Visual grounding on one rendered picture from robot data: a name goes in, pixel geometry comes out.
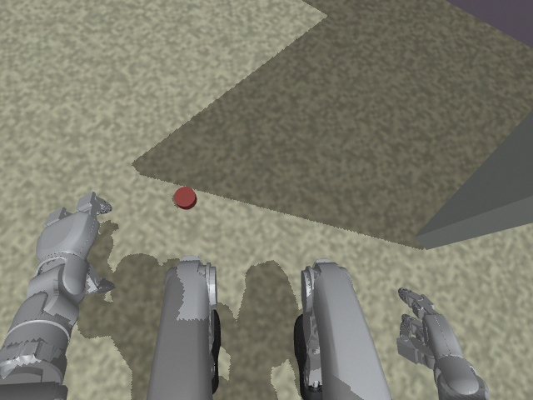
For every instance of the left robot arm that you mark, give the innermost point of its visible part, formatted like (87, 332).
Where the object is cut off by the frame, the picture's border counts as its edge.
(32, 358)

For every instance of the right robot hand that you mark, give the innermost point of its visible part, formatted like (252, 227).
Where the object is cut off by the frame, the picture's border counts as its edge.
(434, 339)

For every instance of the tin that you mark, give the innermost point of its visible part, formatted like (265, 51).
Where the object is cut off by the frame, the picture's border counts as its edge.
(185, 198)

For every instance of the right robot foot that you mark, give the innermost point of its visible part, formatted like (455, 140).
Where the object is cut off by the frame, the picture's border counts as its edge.
(307, 392)

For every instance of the right robot arm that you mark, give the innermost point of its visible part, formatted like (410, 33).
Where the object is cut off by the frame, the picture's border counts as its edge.
(456, 379)

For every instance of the left robot hand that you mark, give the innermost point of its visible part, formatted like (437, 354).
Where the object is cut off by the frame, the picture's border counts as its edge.
(75, 233)

